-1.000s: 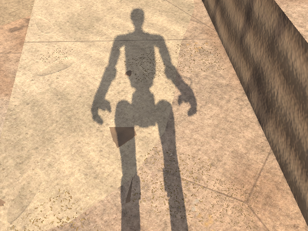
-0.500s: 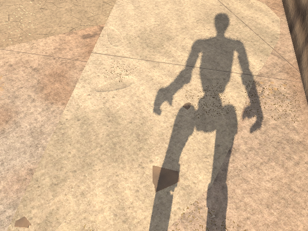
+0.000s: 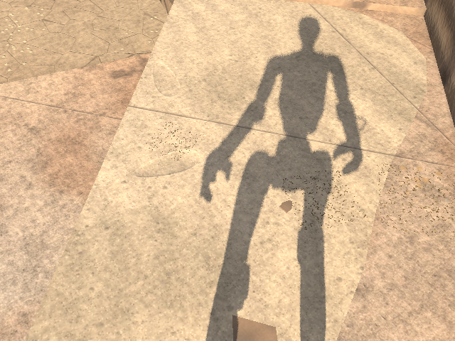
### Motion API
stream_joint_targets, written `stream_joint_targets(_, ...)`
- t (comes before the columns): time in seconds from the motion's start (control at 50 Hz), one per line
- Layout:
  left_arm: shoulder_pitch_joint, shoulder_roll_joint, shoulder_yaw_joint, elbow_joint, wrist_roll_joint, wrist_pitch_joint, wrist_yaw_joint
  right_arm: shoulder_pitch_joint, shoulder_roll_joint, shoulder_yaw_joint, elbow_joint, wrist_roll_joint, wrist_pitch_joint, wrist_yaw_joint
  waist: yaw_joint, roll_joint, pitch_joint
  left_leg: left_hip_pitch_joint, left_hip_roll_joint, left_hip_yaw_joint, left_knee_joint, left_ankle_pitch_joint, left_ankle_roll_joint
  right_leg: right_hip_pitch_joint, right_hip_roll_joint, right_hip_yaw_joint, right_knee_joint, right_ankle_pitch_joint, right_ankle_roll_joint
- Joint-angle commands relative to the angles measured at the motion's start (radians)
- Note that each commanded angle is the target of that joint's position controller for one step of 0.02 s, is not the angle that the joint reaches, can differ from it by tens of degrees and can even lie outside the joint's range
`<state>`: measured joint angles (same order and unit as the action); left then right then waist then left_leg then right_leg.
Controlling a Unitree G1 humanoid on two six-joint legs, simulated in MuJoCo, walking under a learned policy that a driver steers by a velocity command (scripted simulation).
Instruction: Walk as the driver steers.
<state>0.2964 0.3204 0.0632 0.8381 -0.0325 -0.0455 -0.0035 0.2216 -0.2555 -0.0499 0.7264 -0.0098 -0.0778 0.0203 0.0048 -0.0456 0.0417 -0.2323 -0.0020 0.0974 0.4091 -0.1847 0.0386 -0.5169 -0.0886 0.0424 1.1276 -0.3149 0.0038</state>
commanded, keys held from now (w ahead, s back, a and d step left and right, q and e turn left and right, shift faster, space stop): w+e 0.56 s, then w+q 0.44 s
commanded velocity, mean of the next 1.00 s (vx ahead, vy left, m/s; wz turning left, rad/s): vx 0.50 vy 0.00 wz -0.26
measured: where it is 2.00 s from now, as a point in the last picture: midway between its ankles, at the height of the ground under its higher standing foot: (276, 269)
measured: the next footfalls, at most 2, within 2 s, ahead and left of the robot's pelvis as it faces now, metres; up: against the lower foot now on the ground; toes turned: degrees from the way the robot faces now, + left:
right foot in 0.34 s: +0.33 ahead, -0.17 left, +0.00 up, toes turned -16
left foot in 0.86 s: +0.69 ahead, -0.07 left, +0.00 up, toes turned -18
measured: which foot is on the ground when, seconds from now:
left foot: down 0.00-0.36, up 0.38-0.84, down 0.86-1.00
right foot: up 0.00-0.32, down 0.34-0.88, up 0.90-1.00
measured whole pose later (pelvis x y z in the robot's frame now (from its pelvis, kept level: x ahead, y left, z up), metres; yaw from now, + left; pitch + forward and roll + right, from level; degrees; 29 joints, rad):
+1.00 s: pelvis +0.57 -0.10 -0.01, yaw -15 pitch +1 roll +0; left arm 0.27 0.30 0.04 0.76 0.00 -0.09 0.00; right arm 0.22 -0.29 -0.05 0.75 0.01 -0.08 0.04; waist -0.01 -0.02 0.04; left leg -0.36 -0.10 -0.01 0.49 -0.15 0.09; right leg -0.34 0.02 0.05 1.15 -0.38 -0.02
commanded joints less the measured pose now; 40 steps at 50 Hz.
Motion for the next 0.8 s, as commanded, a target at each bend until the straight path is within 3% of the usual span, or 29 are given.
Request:
stream_joint_targets(0.02, 0.033, 0.031, 0.015, -0.058, 0.003, 0.017, 0.005, -0.037, -0.109, -0.036, -0.031, -0.008, -0.040, -0.005, 0.016, 0.137, -0.018, 0.068, 0.268, -0.169, -0.282, 0.155, 0.155, -0.115, -0.056, 0.062, -0.004, 0.118, 0.013)
stream_joint_targets(0.06, -0.015, 0.026, 0.015, -0.079, 0.007, 0.018, 0.003, -0.020, -0.120, -0.042, -0.007, -0.011, -0.042, -0.014, 0.009, 0.115, 0.004, 0.093, 0.262, -0.101, -0.290, 0.204, 0.153, -0.159, -0.053, 0.075, -0.098, 0.211, 0.018)
stream_joint_targets(0.14, -0.140, 0.001, 0.000, -0.121, 0.013, 0.009, -0.026, 0.011, -0.164, -0.054, 0.023, -0.003, -0.031, -0.029, -0.033, 0.087, 0.041, 0.127, 0.256, 0.013, -0.305, 0.226, 0.135, -0.136, -0.037, 0.008, -0.330, 0.366, 0.005)
stream_joint_targets(0.22, -0.254, 0.006, -0.006, -0.183, 0.012, 0.011, -0.049, 0.071, -0.197, -0.068, 0.061, 0.019, -0.007, -0.033, -0.070, 0.070, 0.079, 0.257, 0.296, 0.059, -0.273, 0.258, 0.120, -0.177, -0.029, -0.037, -0.450, 0.318, -0.034)
stream_joint_targets(0.26, -0.274, 0.019, -0.001, -0.208, 0.013, 0.013, -0.059, 0.079, -0.215, -0.074, 0.073, 0.029, 0.009, -0.033, -0.063, 0.079, 0.071, 0.320, 0.308, 0.083, -0.210, 0.389, 0.103, -0.163, -0.005, -0.074, -0.480, 0.237, -0.062)
stream_joint_targets(0.3, -0.221, 0.052, 0.017, -0.216, 0.013, 0.019, -0.061, 0.065, -0.245, -0.082, 0.070, 0.036, 0.024, -0.038, -0.017, 0.116, 0.003, 0.348, 0.300, 0.112, -0.060, 0.735, 0.079, -0.037, 0.065, -0.139, -0.479, 0.134, -0.102)
stream_joint_targets(0.32, -0.118, 0.084, 0.037, -0.196, 0.010, 0.022, -0.057, 0.053, -0.252, -0.083, 0.066, 0.040, 0.034, -0.041, 0.046, 0.120, -0.060, 0.328, 0.281, 0.132, 0.097, 0.858, 0.062, 0.102, 0.112, -0.167, -0.494, 0.112, -0.128)
stream_joint_targets(0.34, 0.047, 0.141, 0.072, -0.153, 0.007, 0.025, -0.044, 0.046, -0.237, -0.075, 0.061, 0.041, 0.037, -0.043, 0.132, 0.096, -0.149, 0.221, 0.238, 0.155, 0.323, 0.815, 0.026, 0.353, 0.157, -0.159, -0.555, 0.166, -0.167)
stream_joint_targets(0.36, 0.165, 0.242, 0.103, -0.128, 0.001, 0.038, -0.021, 0.082, -0.165, -0.048, 0.039, 0.005, 0.026, -0.043, 0.148, -0.084, -0.232, -0.057, 0.173, 0.155, 0.655, 0.311, -0.028, 0.642, -0.016, 0.128, -0.580, 0.204, -0.237)
stream_joint_targets(0.38, 0.095, 0.302, 0.102, -0.166, 0.000, 0.023, -0.024, 0.130, -0.067, -0.014, -0.015, -0.002, -0.005, -0.031, 0.041, -0.254, -0.355, -0.441, -0.053, -0.025, 0.971, -0.403, -0.081, 0.896, -0.229, 0.729, -0.766, -0.047, -0.443)
stream_joint_targets(0.4, 0.103, 0.204, 0.074, -0.181, 0.006, 0.006, -0.034, 0.013, -0.168, -0.032, -0.023, 0.034, -0.041, -0.018, 0.119, -0.080, -0.361, -0.541, -0.002, -0.198, 1.006, -0.373, -0.054, 0.886, -0.245, 0.753, -0.864, -0.097, -0.400)
stream_joint_targets(0.42, 0.079, 0.163, 0.061, -0.174, 0.015, -0.009, -0.035, -0.056, -0.181, -0.035, -0.049, 0.060, -0.058, -0.012, 0.109, -0.046, -0.229, -0.582, 0.037, -0.186, 0.959, -0.288, -0.026, 0.779, -0.215, 0.612, -0.862, -0.040, -0.358)
stream_joint_targets(0.44, 0.020, 0.139, 0.053, -0.177, 0.014, -0.017, -0.035, -0.057, -0.165, -0.032, -0.041, 0.044, -0.065, -0.020, 0.057, 0.044, -0.141, -0.540, 0.083, -0.185, 0.863, -0.211, -0.021, 0.630, -0.168, 0.492, -0.857, 0.082, -0.322)
stream_joint_targets(0.46, -0.037, 0.102, 0.043, -0.188, 0.017, -0.020, -0.030, -0.049, -0.174, -0.039, -0.028, 0.016, -0.061, -0.027, 0.023, 0.039, -0.109, -0.472, 0.113, -0.188, 0.775, -0.166, -0.028, 0.524, -0.131, 0.402, -0.861, 0.189, -0.302)
stream_joint_targets(0.48, -0.067, 0.090, 0.036, -0.205, 0.029, -0.020, -0.024, -0.030, -0.175, -0.042, -0.021, 0.008, -0.050, -0.025, -0.004, 0.013, -0.094, -0.410, 0.126, -0.191, 0.742, -0.133, -0.035, 0.449, -0.105, 0.359, -0.880, 0.259, -0.296)
stream_joint_targets(0.5, -0.075, 0.092, 0.037, -0.211, 0.030, -0.021, -0.019, -0.018, -0.169, -0.044, -0.020, 0.002, -0.040, -0.023, -0.016, 0.010, -0.092, -0.384, 0.123, -0.186, 0.705, -0.115, -0.049, 0.412, -0.093, 0.338, -0.897, 0.310, -0.300)
stream_joint_targets(0.56, -0.042, 0.126, 0.046, -0.199, 0.023, -0.024, -0.001, -0.064, -0.130, -0.033, -0.037, -0.006, -0.018, -0.025, -0.012, 0.019, -0.059, -0.383, 0.103, -0.156, 0.555, -0.019, -0.099, 0.328, -0.061, 0.252, -0.918, 0.412, -0.299)
stream_joint_targets(0.62, -0.018, 0.106, 0.036, -0.174, 0.023, -0.023, 0.011, -0.137, -0.091, -0.012, -0.039, 0.002, -0.019, -0.013, 0.029, -0.022, -0.042, -0.339, 0.090, -0.131, 0.312, 0.217, -0.110, 0.311, -0.014, 0.136, -0.926, 0.382, -0.242)
stream_joint_targets(0.68, 0.036, 0.119, 0.034, -0.139, 0.024, -0.028, 0.008, -0.221, -0.089, -0.003, -0.054, 0.020, -0.027, 0.003, 0.079, -0.036, -0.014, -0.300, 0.075, -0.114, 0.194, 0.361, -0.089, 0.327, -0.042, 0.126, -0.944, 0.277, -0.223)
stream_joint_targets(0.74, 0.069, 0.127, 0.036, -0.103, 0.025, -0.026, 0.005, -0.267, -0.114, -0.006, -0.075, 0.028, -0.032, 0.016, 0.095, -0.026, 0.022, -0.389, 0.075, -0.125, 0.139, 0.300, -0.040, 0.470, -0.110, 0.136, -0.922, 0.301, -0.218)
stream_joint_targets(0.8, 0.068, 0.141, 0.043, -0.079, 0.024, -0.015, 0.012, -0.251, -0.126, -0.008, -0.086, 0.030, -0.033, 0.034, 0.071, -0.031, 0.025, -0.415, 0.061, -0.122, 0.118, 0.165, 0.014, 0.591, -0.156, 0.114, -0.863, 0.453, -0.191)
